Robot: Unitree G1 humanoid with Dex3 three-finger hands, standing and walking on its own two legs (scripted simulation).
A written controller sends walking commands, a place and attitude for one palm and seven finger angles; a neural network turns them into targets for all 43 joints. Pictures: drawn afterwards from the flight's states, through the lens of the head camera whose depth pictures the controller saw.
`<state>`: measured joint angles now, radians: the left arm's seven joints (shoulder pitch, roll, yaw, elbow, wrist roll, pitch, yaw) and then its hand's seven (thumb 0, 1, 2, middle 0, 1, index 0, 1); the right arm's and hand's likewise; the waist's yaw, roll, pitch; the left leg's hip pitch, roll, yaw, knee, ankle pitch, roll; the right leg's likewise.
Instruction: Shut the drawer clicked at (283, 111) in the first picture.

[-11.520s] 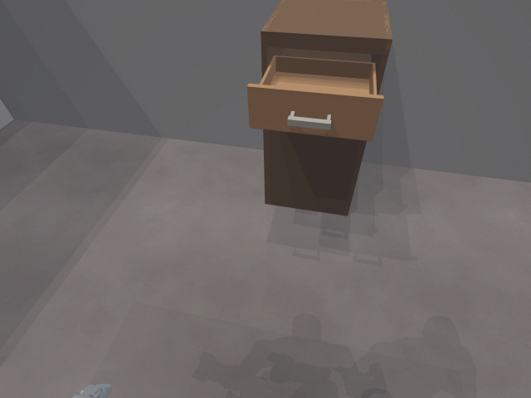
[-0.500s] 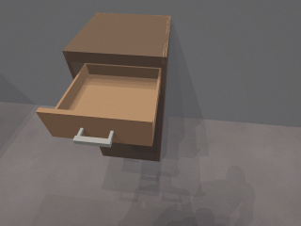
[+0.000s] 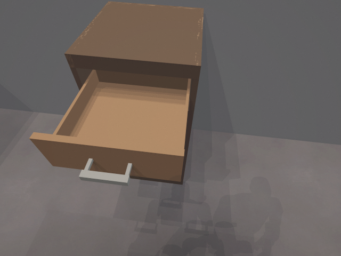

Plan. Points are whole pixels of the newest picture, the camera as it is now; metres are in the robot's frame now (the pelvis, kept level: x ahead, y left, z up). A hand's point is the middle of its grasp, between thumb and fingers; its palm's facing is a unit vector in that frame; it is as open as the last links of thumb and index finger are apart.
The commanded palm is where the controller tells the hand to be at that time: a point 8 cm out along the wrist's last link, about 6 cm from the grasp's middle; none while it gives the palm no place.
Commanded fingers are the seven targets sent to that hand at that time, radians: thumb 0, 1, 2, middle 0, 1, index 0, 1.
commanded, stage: come to a stop and stand still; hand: left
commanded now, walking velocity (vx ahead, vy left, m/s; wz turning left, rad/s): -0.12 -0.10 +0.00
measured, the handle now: (107, 171) +0.31 +0.19 -0.02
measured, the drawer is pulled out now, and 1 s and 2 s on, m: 0.29 0.29 0.29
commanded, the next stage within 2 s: look again from close up in 0.68 s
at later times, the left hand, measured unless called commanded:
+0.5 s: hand out of the picture +0.01 +0.14 -0.15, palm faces +0.05 -0.97 -0.22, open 7.3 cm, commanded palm none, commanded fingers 0.00 0.90 0.90 -0.20 -0.30 -0.20 -0.30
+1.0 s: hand out of the picture -0.02 +0.14 -0.16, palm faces +0.05 -0.98 -0.18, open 7.4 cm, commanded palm none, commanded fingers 0.00 0.90 0.90 -0.20 -0.30 -0.20 -0.30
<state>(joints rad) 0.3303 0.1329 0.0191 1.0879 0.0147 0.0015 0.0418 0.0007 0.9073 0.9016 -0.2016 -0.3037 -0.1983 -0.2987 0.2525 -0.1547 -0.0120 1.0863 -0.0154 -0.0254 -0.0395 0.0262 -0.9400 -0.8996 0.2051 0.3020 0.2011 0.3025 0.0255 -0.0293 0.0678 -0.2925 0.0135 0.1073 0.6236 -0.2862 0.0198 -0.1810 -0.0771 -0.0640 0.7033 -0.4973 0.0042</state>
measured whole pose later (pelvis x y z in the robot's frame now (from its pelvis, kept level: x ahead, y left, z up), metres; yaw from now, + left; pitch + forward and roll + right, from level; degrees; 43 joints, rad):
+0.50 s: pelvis -0.01 -0.04 +0.02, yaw +1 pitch -2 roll +1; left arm 0.28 0.16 0.00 1.07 0.02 -0.01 0.03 0.01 0.93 0.90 -0.20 -0.30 -0.20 -0.30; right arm 0.25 -0.16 -0.01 1.11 -0.02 0.01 -0.03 0.00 -0.92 -0.90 0.20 0.30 0.20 0.30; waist 0.00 0.00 0.02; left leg -0.21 0.06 0.07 0.43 -0.19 -0.04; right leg -0.14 0.03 -0.09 0.48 -0.31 -0.07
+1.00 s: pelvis +0.00 -0.02 +0.01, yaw +1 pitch -1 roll -1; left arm 0.34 0.11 -0.01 1.09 0.02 -0.02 0.04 0.00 0.91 0.90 -0.20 -0.30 -0.20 -0.30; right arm 0.31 -0.15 0.00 1.08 -0.02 -0.01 -0.03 0.01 -0.93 -0.90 0.20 0.30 0.20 0.30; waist 0.00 0.03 0.01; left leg -0.23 0.02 0.05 0.57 -0.32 0.01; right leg -0.17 0.03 -0.10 0.52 -0.34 -0.05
